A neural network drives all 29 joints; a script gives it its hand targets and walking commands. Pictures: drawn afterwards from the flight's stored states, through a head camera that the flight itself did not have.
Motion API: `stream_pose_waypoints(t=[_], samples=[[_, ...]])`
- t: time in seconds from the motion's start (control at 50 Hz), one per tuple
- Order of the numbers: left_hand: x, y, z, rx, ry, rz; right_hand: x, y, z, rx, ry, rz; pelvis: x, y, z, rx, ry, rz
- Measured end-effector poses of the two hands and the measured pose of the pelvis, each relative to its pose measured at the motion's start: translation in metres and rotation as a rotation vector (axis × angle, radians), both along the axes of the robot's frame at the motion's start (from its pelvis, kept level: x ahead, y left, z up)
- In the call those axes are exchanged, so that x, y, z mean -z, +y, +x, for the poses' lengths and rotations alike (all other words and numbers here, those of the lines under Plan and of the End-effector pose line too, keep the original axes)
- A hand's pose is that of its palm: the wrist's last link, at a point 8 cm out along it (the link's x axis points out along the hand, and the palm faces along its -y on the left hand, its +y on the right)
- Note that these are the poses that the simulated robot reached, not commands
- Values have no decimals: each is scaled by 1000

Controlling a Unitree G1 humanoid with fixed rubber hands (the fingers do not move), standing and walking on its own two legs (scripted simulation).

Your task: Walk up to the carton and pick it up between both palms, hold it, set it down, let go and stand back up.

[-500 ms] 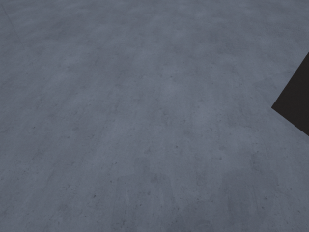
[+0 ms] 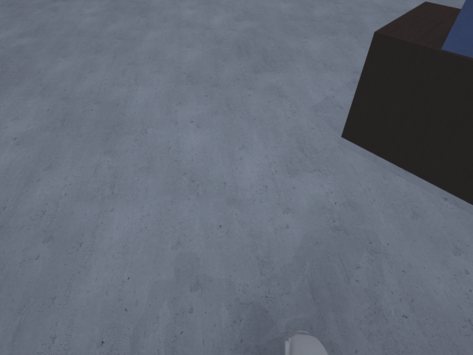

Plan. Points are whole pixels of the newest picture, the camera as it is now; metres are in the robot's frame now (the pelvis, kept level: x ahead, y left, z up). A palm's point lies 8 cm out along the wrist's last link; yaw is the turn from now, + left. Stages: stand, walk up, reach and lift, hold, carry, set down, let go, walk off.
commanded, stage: walk up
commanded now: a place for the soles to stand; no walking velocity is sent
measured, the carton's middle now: out of the picture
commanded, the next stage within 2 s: none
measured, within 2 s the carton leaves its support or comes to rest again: neither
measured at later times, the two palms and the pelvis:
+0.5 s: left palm (183, 302) +0.27 +0.13 -0.15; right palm (434, 297) +0.25 -0.37 -0.11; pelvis +0.21 -0.11 -0.02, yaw -16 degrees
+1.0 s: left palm (289, 164) +0.65 -0.15 -0.13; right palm out of the picture +0.24 -0.47 -0.16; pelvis +0.41 -0.28 -0.03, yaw -36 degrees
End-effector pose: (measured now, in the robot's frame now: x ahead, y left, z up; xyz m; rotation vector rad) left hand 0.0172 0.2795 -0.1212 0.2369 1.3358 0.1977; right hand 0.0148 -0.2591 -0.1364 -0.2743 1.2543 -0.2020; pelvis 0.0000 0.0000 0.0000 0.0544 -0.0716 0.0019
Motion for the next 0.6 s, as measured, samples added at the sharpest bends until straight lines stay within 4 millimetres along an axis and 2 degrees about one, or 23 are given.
stream_pose_waypoints(t=[0.06,0.12,0.18,0.24,0.32,0.4,0.46,0.52,0.56,0.6], samples=[[-7,-11,61,84,-67,25,11,-27,12,28,-9,2,7,-18,24,57,-14,0],[-6,-35,120,148,-138,46,30,-56,30,58,-10,10,22,-42,55,99,-16,-9],[1,-62,164,151,-209,65,47,-82,59,74,-13,42,36,-64,78,146,-18,-49],[4,-89,182,132,-193,45,41,-95,104,69,-98,79,34,-76,96,178,-15,-70],[4,-116,194,177,-135,18,11,-100,165,35,-231,86,20,-90,125,207,-9,-86],[10,-136,211,204,-104,-40,-14,-103,206,32,-281,69,11,-102,160,236,0,-88],[22,-147,232,218,-85,-87,-25,-106,228,53,-297,47,12,-108,191,260,5,-88],[40,-154,267,268,-64,-126,-24,-114,243,106,-325,-1,23,-111,226,287,12,-77],[50,-162,299,331,-51,-138,-21,-119,242,177,-329,-33,29,-115,246,331,14,-35],[50,-172,335,405,-57,-140,-18,-123,232,266,-306,-55,29,-121,263,376,16,-18]])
